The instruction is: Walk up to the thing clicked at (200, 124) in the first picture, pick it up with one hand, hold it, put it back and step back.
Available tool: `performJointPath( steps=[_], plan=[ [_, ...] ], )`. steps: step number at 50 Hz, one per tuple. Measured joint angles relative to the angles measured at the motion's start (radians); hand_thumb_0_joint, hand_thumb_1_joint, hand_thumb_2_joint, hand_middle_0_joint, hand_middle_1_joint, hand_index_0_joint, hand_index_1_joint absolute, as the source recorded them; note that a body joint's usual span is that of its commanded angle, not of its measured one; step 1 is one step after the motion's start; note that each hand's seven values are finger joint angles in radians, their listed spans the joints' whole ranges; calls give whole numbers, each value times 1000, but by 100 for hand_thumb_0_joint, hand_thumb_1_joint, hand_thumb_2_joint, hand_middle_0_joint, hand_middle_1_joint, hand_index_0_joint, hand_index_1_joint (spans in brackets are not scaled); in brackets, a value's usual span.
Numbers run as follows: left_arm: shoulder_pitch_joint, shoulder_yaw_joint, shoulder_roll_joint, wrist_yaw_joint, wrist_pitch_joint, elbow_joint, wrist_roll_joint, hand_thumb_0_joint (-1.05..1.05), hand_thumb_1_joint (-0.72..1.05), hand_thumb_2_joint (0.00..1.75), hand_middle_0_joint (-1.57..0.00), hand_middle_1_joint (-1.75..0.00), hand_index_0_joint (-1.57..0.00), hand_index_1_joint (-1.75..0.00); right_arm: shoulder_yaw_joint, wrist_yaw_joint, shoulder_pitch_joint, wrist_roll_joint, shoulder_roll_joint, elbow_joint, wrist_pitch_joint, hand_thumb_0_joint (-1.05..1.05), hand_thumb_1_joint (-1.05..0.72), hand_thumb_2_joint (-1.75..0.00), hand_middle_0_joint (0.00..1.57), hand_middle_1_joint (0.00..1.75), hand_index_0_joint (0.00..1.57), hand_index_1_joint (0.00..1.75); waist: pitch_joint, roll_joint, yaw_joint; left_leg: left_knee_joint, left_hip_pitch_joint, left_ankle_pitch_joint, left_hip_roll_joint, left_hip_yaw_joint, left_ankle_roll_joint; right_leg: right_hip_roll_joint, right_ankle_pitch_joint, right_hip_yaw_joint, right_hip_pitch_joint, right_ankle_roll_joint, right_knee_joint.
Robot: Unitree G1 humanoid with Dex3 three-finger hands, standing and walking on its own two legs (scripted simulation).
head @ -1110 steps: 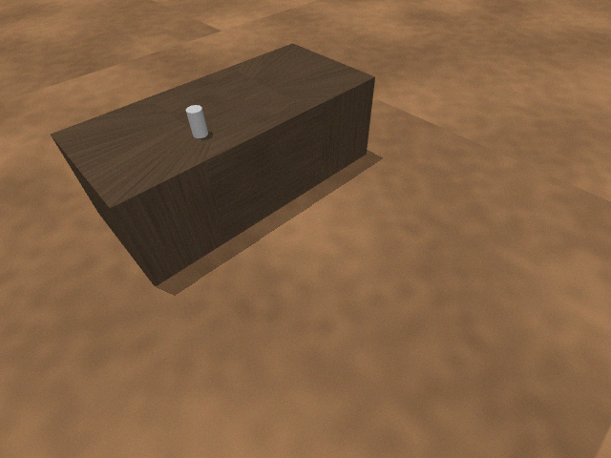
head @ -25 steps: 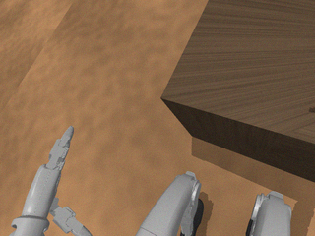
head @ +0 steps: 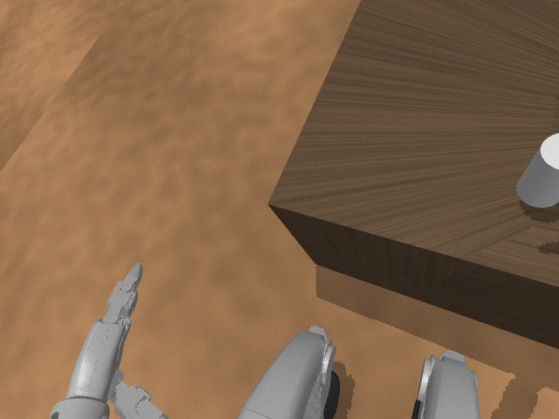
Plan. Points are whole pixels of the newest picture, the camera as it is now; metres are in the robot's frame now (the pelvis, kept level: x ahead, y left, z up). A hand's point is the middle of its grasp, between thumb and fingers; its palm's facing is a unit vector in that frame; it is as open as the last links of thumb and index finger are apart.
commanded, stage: rise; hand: right
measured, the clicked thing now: (552, 172) +0.53 -0.24 -0.10
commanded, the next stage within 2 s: home in 0.12 s
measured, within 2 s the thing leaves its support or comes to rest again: neither
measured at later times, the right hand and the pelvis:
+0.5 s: hand out of the picture +0.48 -0.37 +0.09, palm faces +0.43 +0.86 -0.29, open 17.3 cm; pelvis +0.04 -0.02 +0.09, yaw -2 degrees
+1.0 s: hand out of the picture +0.26 -0.23 +0.07, palm faces +0.22 +0.94 -0.25, open 17.4 cm; pelvis +0.05 -0.01 +0.13, yaw -4 degrees
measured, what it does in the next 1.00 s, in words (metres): rises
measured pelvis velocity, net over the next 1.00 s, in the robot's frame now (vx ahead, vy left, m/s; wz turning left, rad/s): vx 0.05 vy -0.01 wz -0.08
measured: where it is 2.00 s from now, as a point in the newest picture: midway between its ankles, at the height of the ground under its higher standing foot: outside the picture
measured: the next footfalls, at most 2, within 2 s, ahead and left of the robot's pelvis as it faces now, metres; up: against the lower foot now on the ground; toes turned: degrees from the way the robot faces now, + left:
none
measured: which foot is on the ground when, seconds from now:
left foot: down 0.00-1.00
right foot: down 0.00-1.00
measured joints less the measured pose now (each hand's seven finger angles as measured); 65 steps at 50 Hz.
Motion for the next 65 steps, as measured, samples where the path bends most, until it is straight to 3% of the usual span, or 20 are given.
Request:
performJointPath(
  steps=[4,7,10,12,18,23,28,34,42,46,56,65],
  plan=[
    [-15,-22,1,16,2,28,-6,-1,-54,6,-7,-5,-6,-6,24,31,-40,19,-24,78,13,-1,50,-7,9,7,8,8,6,-11,-21,-62,58,19,3,-2,-2,4,17,-5,56,-4,-58],
    [-33,-36,0,16,33,11,-19,-1,-55,6,-8,-6,-6,-7,50,-2,-55,-44,-64,142,84,-1,49,-6,8,6,7,7,21,-9,-28,-108,104,35,2,-13,-6,1,30,-18,108,-6,-105],
    [-16,-39,-2,9,45,14,-27,-1,-54,6,-8,-6,-7,-7,77,-46,-60,-72,-57,167,168,-1,48,-6,7,6,7,6,27,-8,-47,-165,155,53,6,-21,-9,4,45,-29,161,-9,-162],
    [-14,-48,2,2,61,46,-31,-1,-53,7,-8,-6,-7,-7,64,-71,-47,-91,-51,165,214,-1,47,-7,7,6,7,6,22,-7,-57,-204,190,64,5,-27,-10,3,53,-36,198,-9,-199],
    [-48,-51,11,8,113,200,-42,0,-34,21,-10,-11,-9,-12,86,-145,-31,-91,-45,174,270,-1,49,-7,6,6,6,6,14,-8,-93,-314,315,91,5,-36,-16,4,68,-49,320,-15,-295],
    [-97,-125,-30,15,131,262,-44,0,-5,38,-12,-15,-12,-16,144,-164,16,-75,-6,171,278,-1,50,-7,6,6,6,6,2,-14,-134,-395,413,110,11,-46,-21,10,83,-63,419,-19,-371],
    [-89,-189,-88,-6,125,261,-67,0,22,52,-14,-19,-14,-20,232,-157,203,-33,105,38,327,-1,50,-8,6,6,5,6,-13,-31,-177,-464,521,118,30,-54,-26,28,93,-77,527,-25,-443],
    [-73,-157,-75,20,140,343,-100,0,49,66,-17,-23,-17,-24,343,-160,462,15,271,-234,415,-1,51,-8,6,6,5,6,-4,-21,-234,-527,636,124,51,-70,-32,49,104,-98,652,-32,-521],
    [-86,-137,-76,82,150,431,-106,1,73,80,-19,-27,-19,-27,466,-197,755,60,425,-534,423,-1,52,-7,7,6,6,6,34,3,-282,-592,771,138,62,-78,-28,60,127,-110,799,-26,-606],
    [-88,-130,-95,99,147,452,-107,1,80,84,-19,-28,-19,-28,523,-207,886,72,470,-644,429,-1,52,-7,7,6,6,6,44,-4,-301,-612,819,142,65,-78,-26,63,138,-112,853,-22,-636],
    [-162,-112,-94,153,102,705,-117,1,87,88,-20,-29,-20,-30,649,-242,1224,73,545,-923,494,-1,56,-5,6,5,5,5,66,-39,-324,-596,862,133,61,-67,-11,60,143,-99,900,-8,-639],
    [-179,-102,-89,195,22,756,-104,2,90,89,-20,-30,-20,-30,658,-259,1252,61,549,-977,538,-1,57,-4,6,5,5,5,85,-41,-331,-546,846,120,60,-49,9,60,156,-80,892,12,-623]
  ],
)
